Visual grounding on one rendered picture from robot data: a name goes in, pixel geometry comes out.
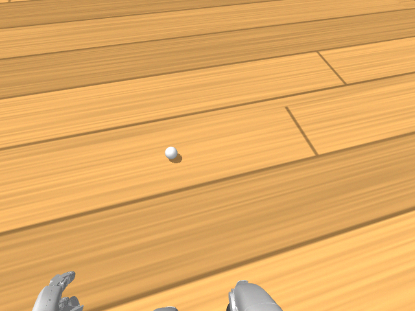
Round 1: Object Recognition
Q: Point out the left robot hand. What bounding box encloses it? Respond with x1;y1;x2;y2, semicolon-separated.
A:
32;271;84;311

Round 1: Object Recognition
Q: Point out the ball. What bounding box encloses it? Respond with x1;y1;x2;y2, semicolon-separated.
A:
165;147;178;159

